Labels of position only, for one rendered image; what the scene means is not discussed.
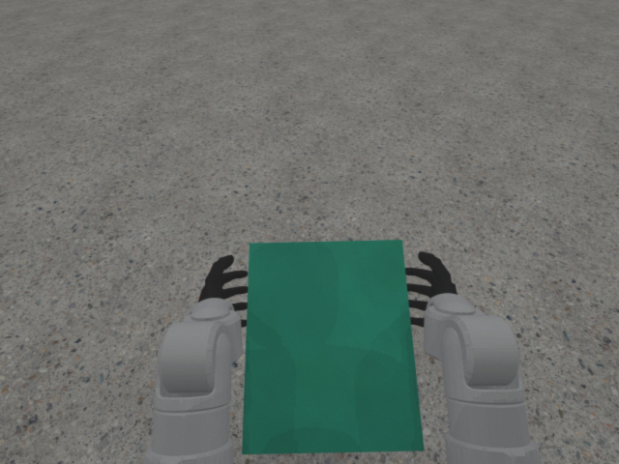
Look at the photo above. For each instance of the left robot forearm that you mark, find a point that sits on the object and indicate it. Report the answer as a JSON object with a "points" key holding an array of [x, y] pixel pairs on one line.
{"points": [[193, 386]]}

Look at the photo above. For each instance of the right robot forearm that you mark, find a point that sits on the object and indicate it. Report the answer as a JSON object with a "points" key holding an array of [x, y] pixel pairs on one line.
{"points": [[482, 381]]}

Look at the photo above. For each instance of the carton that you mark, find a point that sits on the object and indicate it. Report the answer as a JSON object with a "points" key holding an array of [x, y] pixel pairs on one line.
{"points": [[330, 361]]}

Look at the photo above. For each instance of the robot left hand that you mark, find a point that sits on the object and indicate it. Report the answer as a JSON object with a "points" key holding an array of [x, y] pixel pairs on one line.
{"points": [[215, 280]]}

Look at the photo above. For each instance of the robot right hand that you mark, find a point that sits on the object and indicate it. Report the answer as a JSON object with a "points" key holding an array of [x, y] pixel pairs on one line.
{"points": [[439, 278]]}

